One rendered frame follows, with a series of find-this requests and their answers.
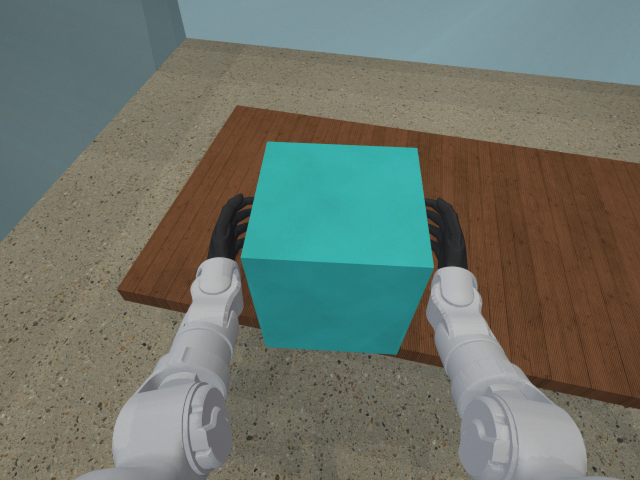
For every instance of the robot right hand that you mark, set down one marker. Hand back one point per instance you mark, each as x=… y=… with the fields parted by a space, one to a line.
x=450 y=249

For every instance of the right robot upper arm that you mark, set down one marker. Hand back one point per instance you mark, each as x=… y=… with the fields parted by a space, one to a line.
x=509 y=438

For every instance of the left robot upper arm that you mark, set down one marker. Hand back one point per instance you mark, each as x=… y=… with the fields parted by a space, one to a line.
x=175 y=433

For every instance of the robot right forearm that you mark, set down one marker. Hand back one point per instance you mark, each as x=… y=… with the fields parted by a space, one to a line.
x=472 y=357

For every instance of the carton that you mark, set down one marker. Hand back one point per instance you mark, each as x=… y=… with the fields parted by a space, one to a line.
x=337 y=252

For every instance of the robot left forearm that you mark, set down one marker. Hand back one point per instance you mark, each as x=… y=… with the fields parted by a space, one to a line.
x=204 y=344

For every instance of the robot left hand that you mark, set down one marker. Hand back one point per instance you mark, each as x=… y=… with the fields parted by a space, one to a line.
x=224 y=241

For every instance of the table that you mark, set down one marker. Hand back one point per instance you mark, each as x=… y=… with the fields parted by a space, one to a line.
x=552 y=238

